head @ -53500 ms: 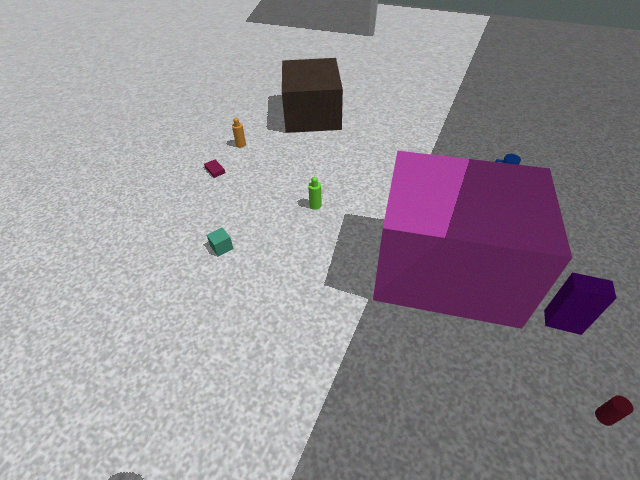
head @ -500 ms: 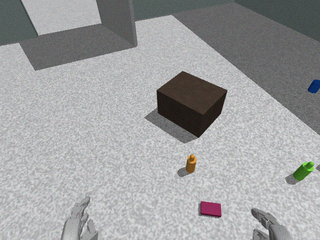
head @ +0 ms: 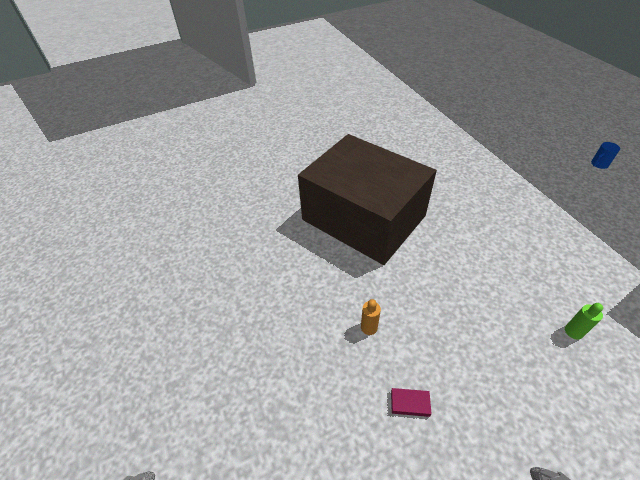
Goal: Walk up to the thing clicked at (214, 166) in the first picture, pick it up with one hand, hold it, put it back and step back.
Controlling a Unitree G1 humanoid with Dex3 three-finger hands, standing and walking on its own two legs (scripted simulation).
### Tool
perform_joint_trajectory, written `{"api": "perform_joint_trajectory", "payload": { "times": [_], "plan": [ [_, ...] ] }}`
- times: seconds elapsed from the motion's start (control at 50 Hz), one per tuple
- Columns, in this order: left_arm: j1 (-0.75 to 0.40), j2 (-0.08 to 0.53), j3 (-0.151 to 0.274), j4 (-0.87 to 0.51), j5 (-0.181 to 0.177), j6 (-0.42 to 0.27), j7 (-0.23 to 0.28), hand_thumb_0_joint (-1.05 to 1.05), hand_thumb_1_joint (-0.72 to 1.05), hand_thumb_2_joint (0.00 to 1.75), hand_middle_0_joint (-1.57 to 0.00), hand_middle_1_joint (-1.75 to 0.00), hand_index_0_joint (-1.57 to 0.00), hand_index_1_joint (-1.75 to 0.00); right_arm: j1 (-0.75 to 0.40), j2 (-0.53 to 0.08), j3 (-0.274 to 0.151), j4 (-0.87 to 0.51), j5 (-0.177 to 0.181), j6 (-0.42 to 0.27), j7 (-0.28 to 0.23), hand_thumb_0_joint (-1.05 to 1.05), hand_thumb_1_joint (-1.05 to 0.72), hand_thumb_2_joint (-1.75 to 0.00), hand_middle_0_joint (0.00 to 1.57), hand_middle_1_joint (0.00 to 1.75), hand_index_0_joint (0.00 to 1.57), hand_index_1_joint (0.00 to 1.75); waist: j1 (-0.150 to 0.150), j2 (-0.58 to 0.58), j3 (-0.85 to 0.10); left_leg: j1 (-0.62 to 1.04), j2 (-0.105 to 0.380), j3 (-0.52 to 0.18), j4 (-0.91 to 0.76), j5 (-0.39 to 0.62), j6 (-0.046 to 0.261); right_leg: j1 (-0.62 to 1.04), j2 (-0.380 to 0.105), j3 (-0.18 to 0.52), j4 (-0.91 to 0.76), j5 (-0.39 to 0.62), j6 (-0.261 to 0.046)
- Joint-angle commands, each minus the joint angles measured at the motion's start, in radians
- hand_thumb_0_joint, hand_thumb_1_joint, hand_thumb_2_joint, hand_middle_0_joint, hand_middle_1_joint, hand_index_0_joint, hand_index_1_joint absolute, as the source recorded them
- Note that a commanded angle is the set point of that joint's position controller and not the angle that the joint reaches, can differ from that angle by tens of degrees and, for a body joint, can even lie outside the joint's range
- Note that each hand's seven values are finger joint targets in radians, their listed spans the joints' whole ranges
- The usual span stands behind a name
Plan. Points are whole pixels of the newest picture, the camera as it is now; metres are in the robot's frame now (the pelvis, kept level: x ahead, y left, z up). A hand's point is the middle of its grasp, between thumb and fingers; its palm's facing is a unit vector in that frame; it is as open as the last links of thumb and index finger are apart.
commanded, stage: stand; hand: right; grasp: from above
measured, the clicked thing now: (410, 402) +0.46 -0.23 -0.73
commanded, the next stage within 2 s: none
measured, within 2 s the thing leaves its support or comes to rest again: neither
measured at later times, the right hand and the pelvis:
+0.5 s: hand out of the picture +0.04 -0.23 -0.13, palm faces +0.03 +0.94 -0.33, open 7.4 cm; pelvis +0.00 +0.00 +0.03, yaw +0 degrees
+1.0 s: hand out of the picture +0.05 -0.22 -0.13, palm faces +0.02 +0.95 -0.32, open 7.3 cm; pelvis +0.00 +0.02 +0.04, yaw +0 degrees
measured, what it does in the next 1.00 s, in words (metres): stands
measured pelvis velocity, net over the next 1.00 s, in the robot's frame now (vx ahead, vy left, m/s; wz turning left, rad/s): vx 0.00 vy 0.02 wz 0.00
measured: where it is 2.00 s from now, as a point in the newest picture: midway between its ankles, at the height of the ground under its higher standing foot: outside the picture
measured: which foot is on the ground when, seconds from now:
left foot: down 0.00-1.00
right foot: down 0.00-1.00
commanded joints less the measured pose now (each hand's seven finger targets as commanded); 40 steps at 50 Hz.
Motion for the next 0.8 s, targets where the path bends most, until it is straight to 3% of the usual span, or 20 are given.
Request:
{"api": "perform_joint_trajectory", "payload": {
  "times": [0.0,0.12,0.22,0.26,0.32,0.38,0.54,0.68,0.78],
  "plan": [
    [-0.039,0.153,0.045,-0.042,-0.005,-0.026,0.015,0.00,0.90,0.90,-0.20,-0.30,-0.20,-0.30,-0.037,-0.141,-0.046,0.010,0.004,-0.068,-0.016,0.00,-0.90,-0.90,0.20,0.30,0.20,0.30,-0.006,-0.047,-0.096,0.095,0.011,-0.037,-0.186,0.217,0.067,0.114,-0.066,0.110,-0.244,0.235,-0.063],
    [-0.018,0.165,0.038,0.045,-0.016,-0.011,0.030,0.00,0.90,0.90,-0.20,-0.30,-0.20,-0.30,-0.035,-0.154,-0.038,0.151,0.014,-0.074,-0.018,0.00,-0.90,-0.90,0.20,0.30,0.20,0.30,0.002,-0.027,-0.067,0.204,0.035,-0.046,-0.278,0.324,0.070,0.175,-0.071,0.093,-0.316,0.349,-0.041],
    [-0.021,0.174,0.032,0.104,-0.025,-0.002,0.031,0.00,0.90,0.90,-0.20,-0.30,-0.20,-0.30,-0.048,-0.159,-0.029,0.229,0.016,-0.070,-0.016,0.00,-0.90,-0.90,0.20,0.30,0.20,0.30,0.003,-0.043,-0.029,0.240,0.035,-0.039,-0.354,0.253,0.061,0.191,-0.079,0.098,-0.401,0.256,-0.032],
    [-0.038,0.169,0.031,0.117,-0.026,0.000,0.031,0.00,0.90,0.90,-0.20,-0.30,-0.20,-0.30,-0.040,-0.160,-0.026,0.256,0.013,-0.071,-0.017,0.00,-0.90,-0.90,0.20,0.30,0.20,0.30,-0.003,-0.026,-0.025,0.240,0.039,-0.036,-0.378,0.260,0.058,0.222,-0.082,0.097,-0.406,0.289,-0.030],
    [-0.042,0.179,0.030,0.137,-0.026,0.004,0.030,0.00,0.90,0.90,-0.20,-0.30,-0.20,-0.30,-0.055,-0.158,-0.023,0.281,0.013,-0.068,-0.015,0.00,-0.90,-0.90,0.20,0.30,0.20,0.30,0.001,-0.049,0.015,0.252,0.034,-0.034,-0.396,0.217,0.055,0.190,-0.084,0.108,-0.467,0.176,-0.027],
    [-0.053,0.177,0.029,0.150,-0.028,0.005,0.026,0.00,0.90,0.90,-0.20,-0.30,-0.20,-0.30,-0.052,-0.165,-0.022,0.302,0.011,-0.070,-0.012,0.00,-0.90,-0.90,0.20,0.30,0.20,0.30,-0.003,-0.029,0.028,0.243,0.032,-0.029,-0.417,0.193,0.054,0.199,-0.084,0.111,-0.488,0.158,-0.021],
    [-0.060,0.176,0.022,0.173,-0.030,0.005,0.018,0.00,0.90,0.90,-0.20,-0.30,-0.20,-0.30,-0.080,-0.181,-0.020,0.326,0.015,-0.082,-0.011,0.00,-0.90,-0.90,0.20,0.30,0.20,0.30,0.004,-0.014,0.011,0.266,0.049,-0.044,-0.465,0.224,0.050,0.226,-0.082,0.090,-0.475,0.237,-0.018],
    [-0.063,0.185,0.018,0.185,-0.029,0.013,0.015,0.00,0.90,0.90,-0.20,-0.30,-0.20,-0.30,-0.100,-0.201,-0.023,0.339,0.017,-0.079,-0.006,0.00,-0.90,-0.90,0.20,0.30,0.20,0.30,0.009,-0.008,0.032,0.242,0.044,-0.053,-0.487,0.135,0.052,0.212,-0.081,0.084,-0.491,0.152,-0.017],
    [-0.073,0.191,0.013,0.188,-0.031,0.012,0.013,0.00,0.90,0.90,-0.20,-0.30,-0.20,-0.30,-0.101,-0.201,-0.020,0.346,0.019,-0.080,-0.002,0.00,-0.90,-0.90,0.20,0.30,0.20,0.30,0.005,-0.013,0.031,0.238,0.043,-0.056,-0.488,0.132,0.057,0.208,-0.086,0.087,-0.494,0.140,-0.017]
  ]
}}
